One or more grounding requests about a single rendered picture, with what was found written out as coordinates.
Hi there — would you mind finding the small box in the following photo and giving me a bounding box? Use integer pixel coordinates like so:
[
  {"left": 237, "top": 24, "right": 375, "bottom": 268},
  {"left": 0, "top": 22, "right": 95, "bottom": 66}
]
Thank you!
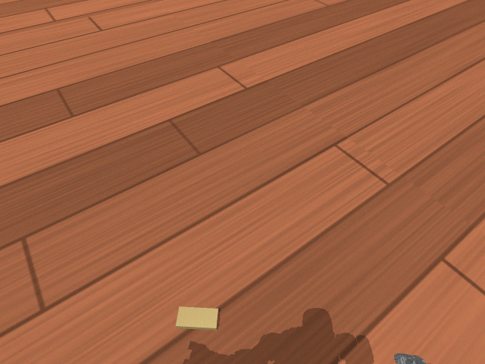
[{"left": 176, "top": 306, "right": 219, "bottom": 331}]

